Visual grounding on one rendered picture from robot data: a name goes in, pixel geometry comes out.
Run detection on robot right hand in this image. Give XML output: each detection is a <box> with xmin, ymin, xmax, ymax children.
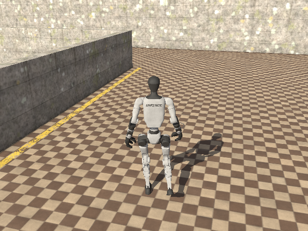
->
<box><xmin>171</xmin><ymin>132</ymin><xmax>182</xmax><ymax>141</ymax></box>

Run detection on robot left upper arm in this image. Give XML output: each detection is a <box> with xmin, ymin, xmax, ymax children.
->
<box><xmin>131</xmin><ymin>97</ymin><xmax>144</xmax><ymax>124</ymax></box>

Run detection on robot right upper arm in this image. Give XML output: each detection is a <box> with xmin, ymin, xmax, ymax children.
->
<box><xmin>164</xmin><ymin>97</ymin><xmax>177</xmax><ymax>124</ymax></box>

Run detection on robot foot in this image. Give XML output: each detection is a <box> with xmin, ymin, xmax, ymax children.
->
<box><xmin>167</xmin><ymin>188</ymin><xmax>174</xmax><ymax>195</ymax></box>
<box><xmin>145</xmin><ymin>183</ymin><xmax>152</xmax><ymax>195</ymax></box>

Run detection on left robot forearm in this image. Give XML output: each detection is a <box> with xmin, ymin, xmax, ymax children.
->
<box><xmin>126</xmin><ymin>117</ymin><xmax>136</xmax><ymax>139</ymax></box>

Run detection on robot right foot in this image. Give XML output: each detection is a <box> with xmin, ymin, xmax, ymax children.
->
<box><xmin>167</xmin><ymin>188</ymin><xmax>174</xmax><ymax>195</ymax></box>

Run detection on robot left foot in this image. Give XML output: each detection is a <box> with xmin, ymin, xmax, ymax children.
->
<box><xmin>145</xmin><ymin>183</ymin><xmax>152</xmax><ymax>195</ymax></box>

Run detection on right robot forearm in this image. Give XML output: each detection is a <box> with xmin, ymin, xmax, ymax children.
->
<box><xmin>173</xmin><ymin>116</ymin><xmax>182</xmax><ymax>134</ymax></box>

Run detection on robot left hand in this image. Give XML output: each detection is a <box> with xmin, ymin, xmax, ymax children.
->
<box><xmin>125</xmin><ymin>137</ymin><xmax>136</xmax><ymax>148</ymax></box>

